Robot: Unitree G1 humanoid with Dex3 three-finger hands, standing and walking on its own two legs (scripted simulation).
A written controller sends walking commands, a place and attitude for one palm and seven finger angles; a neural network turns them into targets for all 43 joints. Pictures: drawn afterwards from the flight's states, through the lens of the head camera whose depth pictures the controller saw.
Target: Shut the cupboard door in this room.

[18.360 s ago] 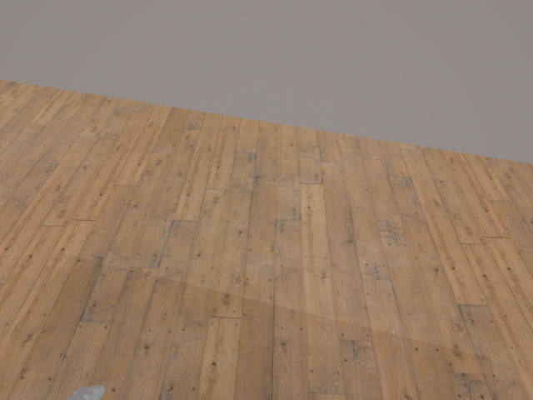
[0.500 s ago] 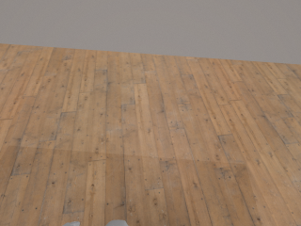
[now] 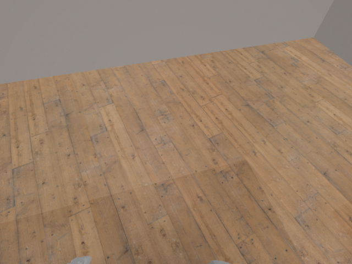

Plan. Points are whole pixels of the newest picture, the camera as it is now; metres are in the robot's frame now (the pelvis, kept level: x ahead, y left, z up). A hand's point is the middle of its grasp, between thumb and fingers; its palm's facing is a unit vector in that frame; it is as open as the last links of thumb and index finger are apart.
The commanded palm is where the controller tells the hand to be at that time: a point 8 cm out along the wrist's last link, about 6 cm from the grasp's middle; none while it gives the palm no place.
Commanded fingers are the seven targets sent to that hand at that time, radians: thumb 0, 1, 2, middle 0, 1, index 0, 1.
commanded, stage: turn or walk to find it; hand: left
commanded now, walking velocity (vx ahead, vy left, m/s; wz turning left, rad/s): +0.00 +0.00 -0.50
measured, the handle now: out of the picture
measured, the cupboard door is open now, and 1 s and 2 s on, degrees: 81 81 81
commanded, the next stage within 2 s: none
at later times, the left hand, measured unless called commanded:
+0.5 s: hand out of the picture +0.09 +0.16 -0.16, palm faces -0.17 -0.96 -0.23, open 7.4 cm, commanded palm none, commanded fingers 0.00 0.90 0.90 -0.20 -0.30 -0.20 -0.30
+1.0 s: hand (134, 253) +0.17 +0.11 -0.16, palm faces -0.48 -0.84 -0.25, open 7.4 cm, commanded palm none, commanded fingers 0.00 0.90 0.90 -0.20 -0.30 -0.20 -0.30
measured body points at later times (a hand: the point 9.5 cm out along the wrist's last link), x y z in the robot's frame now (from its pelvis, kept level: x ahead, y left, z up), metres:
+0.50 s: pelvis -0.01 -0.03 +0.00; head +0.03 -0.04 +0.45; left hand +0.10 +0.21 -0.14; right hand +0.04 -0.31 -0.14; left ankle +0.01 +0.12 -0.70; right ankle +0.00 -0.12 -0.74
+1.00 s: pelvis -0.03 -0.02 -0.01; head +0.01 -0.05 +0.44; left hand +0.20 +0.16 -0.14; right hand -0.12 -0.25 -0.16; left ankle +0.01 +0.11 -0.74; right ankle -0.09 -0.12 -0.72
